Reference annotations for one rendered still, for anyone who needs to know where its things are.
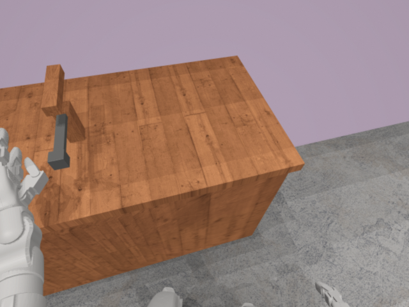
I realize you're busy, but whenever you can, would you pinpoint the tap lever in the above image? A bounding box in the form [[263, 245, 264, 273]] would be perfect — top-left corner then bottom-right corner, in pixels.
[[47, 114, 70, 170]]

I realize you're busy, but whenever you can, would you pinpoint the right robot hand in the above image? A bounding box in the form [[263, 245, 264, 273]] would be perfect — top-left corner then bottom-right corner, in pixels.
[[315, 281, 350, 307]]

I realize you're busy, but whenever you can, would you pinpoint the left robot hand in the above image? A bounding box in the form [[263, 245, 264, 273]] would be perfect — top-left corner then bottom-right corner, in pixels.
[[0, 128, 49, 211]]

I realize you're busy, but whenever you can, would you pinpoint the counter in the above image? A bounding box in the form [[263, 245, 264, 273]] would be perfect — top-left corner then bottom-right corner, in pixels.
[[0, 56, 305, 296]]

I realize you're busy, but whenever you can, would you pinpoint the left robot forearm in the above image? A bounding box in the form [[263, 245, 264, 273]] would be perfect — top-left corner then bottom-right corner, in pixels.
[[0, 206, 47, 307]]

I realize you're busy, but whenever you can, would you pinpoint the left robot shin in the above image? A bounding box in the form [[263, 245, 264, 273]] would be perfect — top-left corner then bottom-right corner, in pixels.
[[162, 287, 175, 293]]

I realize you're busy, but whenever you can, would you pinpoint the robot left thigh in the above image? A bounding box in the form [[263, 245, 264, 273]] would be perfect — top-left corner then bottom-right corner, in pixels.
[[147, 291, 183, 307]]

